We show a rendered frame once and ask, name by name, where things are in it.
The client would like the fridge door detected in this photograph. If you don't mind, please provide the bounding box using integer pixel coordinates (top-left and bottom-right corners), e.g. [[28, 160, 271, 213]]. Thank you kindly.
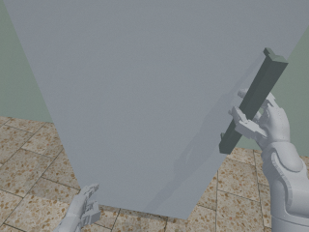
[[3, 0, 309, 220]]

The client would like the left robot hand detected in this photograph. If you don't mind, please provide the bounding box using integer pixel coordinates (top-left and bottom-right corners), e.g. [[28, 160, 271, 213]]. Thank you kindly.
[[65, 183, 101, 227]]

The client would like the handle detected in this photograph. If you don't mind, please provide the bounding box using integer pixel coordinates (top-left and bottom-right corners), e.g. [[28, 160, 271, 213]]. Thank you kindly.
[[218, 47, 289, 155]]

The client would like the left robot forearm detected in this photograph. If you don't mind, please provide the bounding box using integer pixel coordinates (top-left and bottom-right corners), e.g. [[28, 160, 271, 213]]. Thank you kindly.
[[52, 216, 82, 232]]

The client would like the right robot hand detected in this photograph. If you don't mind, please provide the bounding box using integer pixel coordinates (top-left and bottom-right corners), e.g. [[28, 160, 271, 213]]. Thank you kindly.
[[228, 88, 291, 151]]

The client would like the right robot forearm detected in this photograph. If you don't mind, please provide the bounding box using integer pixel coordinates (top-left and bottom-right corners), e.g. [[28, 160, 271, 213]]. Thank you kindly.
[[261, 141, 309, 232]]

